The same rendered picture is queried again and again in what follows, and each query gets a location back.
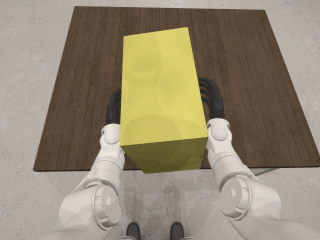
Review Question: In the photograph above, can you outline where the robot right foot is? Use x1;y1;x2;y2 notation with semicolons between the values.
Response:
170;222;184;240

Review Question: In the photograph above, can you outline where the robot left upper arm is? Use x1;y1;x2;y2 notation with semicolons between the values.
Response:
34;184;122;240

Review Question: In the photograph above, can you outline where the table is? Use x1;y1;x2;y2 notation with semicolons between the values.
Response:
33;6;320;177

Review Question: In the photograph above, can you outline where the carton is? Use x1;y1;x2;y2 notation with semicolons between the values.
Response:
119;27;209;174

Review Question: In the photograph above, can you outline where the robot right upper arm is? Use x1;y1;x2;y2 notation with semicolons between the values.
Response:
218;176;320;240

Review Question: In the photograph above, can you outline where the robot foot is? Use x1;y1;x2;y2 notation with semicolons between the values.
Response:
170;222;184;240
126;222;141;240

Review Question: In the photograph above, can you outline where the robot left foot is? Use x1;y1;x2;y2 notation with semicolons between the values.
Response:
126;222;141;240

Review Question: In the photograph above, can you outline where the robot right hand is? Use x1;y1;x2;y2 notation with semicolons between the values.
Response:
198;77;225;120

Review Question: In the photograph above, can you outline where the robot right forearm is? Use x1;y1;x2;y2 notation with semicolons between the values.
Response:
206;118;282;210

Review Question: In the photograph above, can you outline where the robot left hand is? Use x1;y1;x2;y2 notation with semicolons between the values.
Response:
105;87;122;125

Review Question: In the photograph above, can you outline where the robot left forearm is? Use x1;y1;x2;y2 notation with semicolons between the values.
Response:
59;123;125;228

